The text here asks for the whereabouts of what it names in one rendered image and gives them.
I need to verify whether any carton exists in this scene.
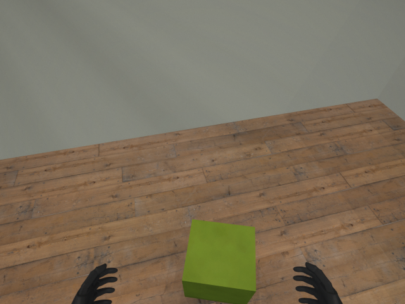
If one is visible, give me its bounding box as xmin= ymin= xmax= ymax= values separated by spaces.
xmin=182 ymin=219 xmax=256 ymax=304

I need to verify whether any right robot hand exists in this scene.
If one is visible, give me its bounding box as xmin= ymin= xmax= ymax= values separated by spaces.
xmin=293 ymin=262 xmax=343 ymax=304

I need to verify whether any left robot hand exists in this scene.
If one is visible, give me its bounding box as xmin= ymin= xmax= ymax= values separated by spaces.
xmin=72 ymin=263 xmax=118 ymax=304

